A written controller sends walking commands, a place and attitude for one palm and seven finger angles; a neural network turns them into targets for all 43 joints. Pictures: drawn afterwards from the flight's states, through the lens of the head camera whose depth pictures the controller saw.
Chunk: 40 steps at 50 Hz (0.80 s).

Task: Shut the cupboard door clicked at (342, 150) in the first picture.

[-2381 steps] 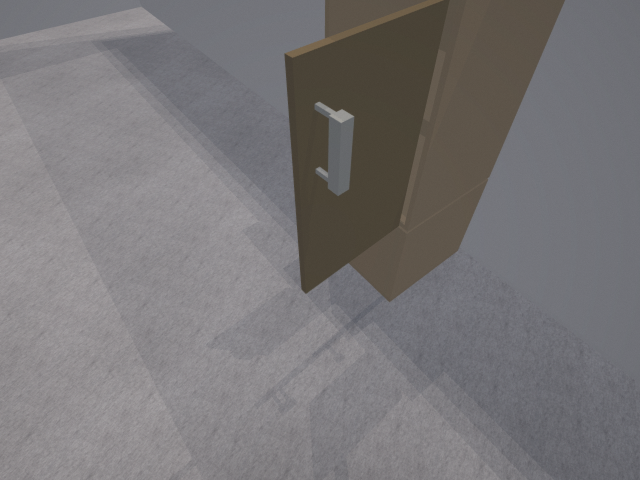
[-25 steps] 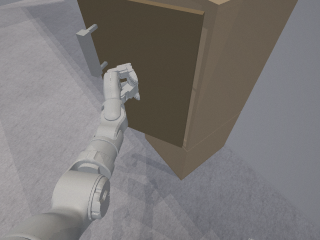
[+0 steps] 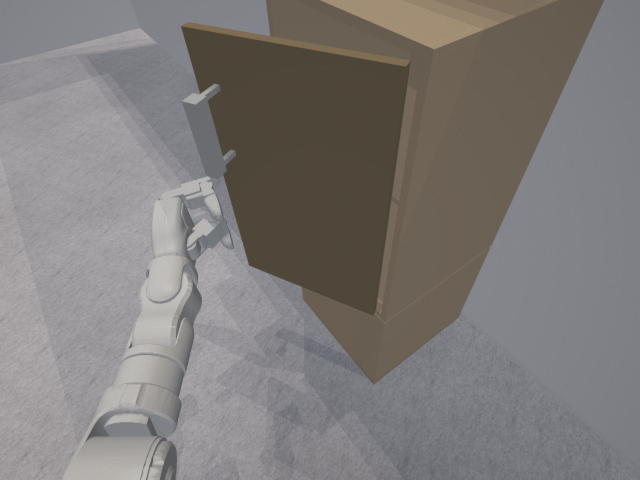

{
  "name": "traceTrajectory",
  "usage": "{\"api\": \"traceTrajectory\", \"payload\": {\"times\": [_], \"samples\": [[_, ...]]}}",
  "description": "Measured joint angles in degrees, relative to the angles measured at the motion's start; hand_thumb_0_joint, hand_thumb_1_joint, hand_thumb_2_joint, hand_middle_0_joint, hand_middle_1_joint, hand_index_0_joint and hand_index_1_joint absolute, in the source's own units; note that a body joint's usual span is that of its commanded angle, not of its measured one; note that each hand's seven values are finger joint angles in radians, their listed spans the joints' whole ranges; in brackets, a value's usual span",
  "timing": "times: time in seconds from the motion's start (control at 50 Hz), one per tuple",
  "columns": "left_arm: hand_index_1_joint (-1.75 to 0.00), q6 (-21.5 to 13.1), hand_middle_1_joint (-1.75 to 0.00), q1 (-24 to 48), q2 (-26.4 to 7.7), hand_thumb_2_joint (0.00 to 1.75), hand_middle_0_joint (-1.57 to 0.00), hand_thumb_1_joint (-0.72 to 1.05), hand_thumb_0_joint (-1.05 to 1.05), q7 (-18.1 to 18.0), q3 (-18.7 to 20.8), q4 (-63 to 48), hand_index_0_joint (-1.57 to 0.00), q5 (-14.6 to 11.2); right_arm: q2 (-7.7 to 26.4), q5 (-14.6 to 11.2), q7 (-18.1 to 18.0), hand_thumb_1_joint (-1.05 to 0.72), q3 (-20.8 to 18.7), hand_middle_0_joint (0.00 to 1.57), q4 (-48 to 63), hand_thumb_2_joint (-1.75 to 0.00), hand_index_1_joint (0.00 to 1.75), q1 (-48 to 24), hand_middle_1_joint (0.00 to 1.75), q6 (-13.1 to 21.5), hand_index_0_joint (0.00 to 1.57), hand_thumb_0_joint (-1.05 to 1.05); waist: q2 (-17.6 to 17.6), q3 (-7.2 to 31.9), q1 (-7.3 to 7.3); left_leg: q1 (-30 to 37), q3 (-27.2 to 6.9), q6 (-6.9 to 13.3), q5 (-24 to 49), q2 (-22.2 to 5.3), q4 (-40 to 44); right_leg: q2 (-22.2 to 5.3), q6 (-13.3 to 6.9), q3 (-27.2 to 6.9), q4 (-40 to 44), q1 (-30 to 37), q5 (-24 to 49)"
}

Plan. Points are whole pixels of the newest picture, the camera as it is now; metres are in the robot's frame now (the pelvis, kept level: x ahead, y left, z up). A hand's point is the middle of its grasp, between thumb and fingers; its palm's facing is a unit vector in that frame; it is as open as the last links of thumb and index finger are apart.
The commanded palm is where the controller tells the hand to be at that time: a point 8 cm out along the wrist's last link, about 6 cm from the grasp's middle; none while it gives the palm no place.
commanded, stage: draw the hand back to the body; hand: left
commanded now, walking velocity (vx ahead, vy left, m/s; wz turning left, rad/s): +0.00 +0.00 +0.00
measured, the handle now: (214, 131) +0.64 +0.19 +0.11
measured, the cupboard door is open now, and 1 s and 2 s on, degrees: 27 27 27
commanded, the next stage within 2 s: step back with the hand held close in 1.20 s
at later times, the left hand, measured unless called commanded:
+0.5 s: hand (87, 313) +0.26 +0.23 +0.15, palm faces +0.28 -0.93 -0.24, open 3.8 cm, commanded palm +0.21 +0.27 +0.17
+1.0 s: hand out of the picture +0.18 +0.30 +0.17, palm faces +0.52 -0.76 -0.39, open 7.1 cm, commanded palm +0.14 +0.33 +0.19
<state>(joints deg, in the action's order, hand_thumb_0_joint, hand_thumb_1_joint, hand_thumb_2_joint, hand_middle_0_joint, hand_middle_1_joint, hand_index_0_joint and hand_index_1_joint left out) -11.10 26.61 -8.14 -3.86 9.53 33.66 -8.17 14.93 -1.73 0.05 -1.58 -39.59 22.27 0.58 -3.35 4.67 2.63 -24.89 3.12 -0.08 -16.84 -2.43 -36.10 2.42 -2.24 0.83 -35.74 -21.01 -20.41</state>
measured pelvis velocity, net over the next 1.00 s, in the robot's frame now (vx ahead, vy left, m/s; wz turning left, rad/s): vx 0.01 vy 0.02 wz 0.04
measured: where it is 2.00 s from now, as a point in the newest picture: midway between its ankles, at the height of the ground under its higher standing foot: outside the picture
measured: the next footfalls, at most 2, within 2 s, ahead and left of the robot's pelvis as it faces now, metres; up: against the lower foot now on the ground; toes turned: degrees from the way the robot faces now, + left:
none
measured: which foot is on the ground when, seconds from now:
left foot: down 0.00-1.00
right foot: down 0.00-1.00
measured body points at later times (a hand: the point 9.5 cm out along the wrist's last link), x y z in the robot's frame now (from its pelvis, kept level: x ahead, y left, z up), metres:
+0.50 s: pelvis +0.00 +0.02 +0.02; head -0.02 +0.00 +0.47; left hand +0.24 +0.28 +0.17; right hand +0.22 -0.17 -0.06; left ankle +0.01 +0.12 -0.72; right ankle -0.03 -0.09 -0.72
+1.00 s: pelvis +0.01 +0.02 +0.02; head -0.01 -0.01 +0.47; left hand +0.15 +0.34 +0.19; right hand +0.20 -0.20 -0.07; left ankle +0.01 +0.12 -0.72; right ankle -0.03 -0.09 -0.72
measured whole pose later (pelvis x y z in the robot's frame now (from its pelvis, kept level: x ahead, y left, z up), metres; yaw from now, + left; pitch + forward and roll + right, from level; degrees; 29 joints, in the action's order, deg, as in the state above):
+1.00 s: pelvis +0.01 +0.02 +0.02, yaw +2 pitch -4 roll +0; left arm -4.8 -26.3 -18.7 -6.1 20.4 -19.0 -4.4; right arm 14.7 -0.7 -4.1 0.2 -36.6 12.1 3.7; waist -4.4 0.2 -4.6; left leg -8.0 2.2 1.6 -12.5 0.5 -23.9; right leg 0.0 -0.3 1.8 -21.6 -2.5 -15.6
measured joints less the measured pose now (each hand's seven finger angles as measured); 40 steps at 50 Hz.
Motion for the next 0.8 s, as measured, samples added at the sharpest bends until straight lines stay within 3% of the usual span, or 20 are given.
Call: {"api": "traceTrajectory", "payload": {"times": [0.14, 0.24, 0.36, 0.52, 0.8], "samples": [[-1.47, 6.37, -1.48, -7.87, -0.40, 0.90, -1.28, 0.90, 0.02, 2.77, -1.55, -11.47, -1.28, -1.70, 0.06, -1.06, -1.46, -0.90, 0.93, 0.20, 2.21, -0.90, 0.29, -6.46, 0.30, 1.31, 0.20, 0.02, 0.21, 0.17, -1.95, 4.44, 0.26, 0.57, 0.83, 0.77, 2.33, -0.71, 0.63, -0.23, 2.34, 4.47, 0.85], [-1.38, 6.83, -1.39, -17.55, -3.75, 0.89, -1.20, 0.90, 0.02, 2.02, -4.71, -22.06, -1.20, 1.96, -1.14, -0.82, -2.62, -0.90, 2.30, 0.20, 5.22, -0.90, 0.29, -11.67, 0.30, 0.18, 0.20, 0.02, 0.40, -1.12, -2.64, 9.72, 0.53, 0.88, 2.61, 1.48, 6.75, -1.29, 1.14, -0.50, 6.48, 9.60, 2.51], [-1.23, 7.74, -1.24, -26.07, -6.04, 0.89, -1.07, 0.90, 0.02, 1.38, -5.17, -31.25, -1.06, 3.62, -2.03, -0.24, -3.23, -0.90, 3.87, 0.20, 7.21, -0.90, 0.29, -14.62, 0.30, -0.77, 0.20, 0.01, 0.64, -3.37, -4.70, 14.11, -0.04, 1.24, 4.51, 2.06, 10.82, -1.69, 1.42, 0.07, 11.55, 14.71, 4.74], [-1.00, 8.64, -1.01, -34.72, -7.53, 0.89, -0.86, 0.89, 0.02, 0.15, -2.35, -41.25, -0.85, 4.10, -2.69, 0.72, -3.17, -0.90, 5.07, 0.20, 6.55, -0.90, 0.29, -13.92, 0.30, -0.68, 0.20, 0.01, -0.13, -4.86, -6.21, 16.83, -0.53, 1.70, 5.43, 2.91, 13.22, -2.41, 1.94, 0.61, 14.58, 17.96, 5.80], [-0.58, 7.32, -0.59, -50.58, -11.32, 0.89, -0.47, 0.89, 0.02, -0.89, 8.87, -51.40, -0.47, 3.38, -2.05, 1.03, -3.28, -0.90, 3.49, 0.20, 3.90, -0.90, 0.29, -9.90, 0.30, 0.30, 0.20, 0.02, -0.99, -4.43, -5.84, 17.33, -0.20, 1.73, 4.40, 2.74, 12.70, -2.28, 2.08, 0.25, 14.82, 18.67, 5.30]]}}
